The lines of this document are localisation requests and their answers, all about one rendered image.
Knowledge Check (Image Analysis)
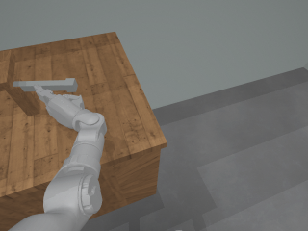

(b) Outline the counter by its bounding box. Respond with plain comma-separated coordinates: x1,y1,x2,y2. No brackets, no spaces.
0,32,167,231

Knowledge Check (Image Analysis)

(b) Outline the robot left upper arm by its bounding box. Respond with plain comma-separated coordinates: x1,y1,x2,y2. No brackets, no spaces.
8,172,103,231

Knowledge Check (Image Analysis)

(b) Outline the robot left hand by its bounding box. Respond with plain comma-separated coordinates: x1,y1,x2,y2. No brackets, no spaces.
33,84,85,129

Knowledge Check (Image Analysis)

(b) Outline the tap lever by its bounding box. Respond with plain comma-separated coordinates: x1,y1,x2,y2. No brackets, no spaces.
13,78,78,92

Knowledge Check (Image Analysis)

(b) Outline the left robot forearm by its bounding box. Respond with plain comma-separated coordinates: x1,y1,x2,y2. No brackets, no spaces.
43,109,107,212

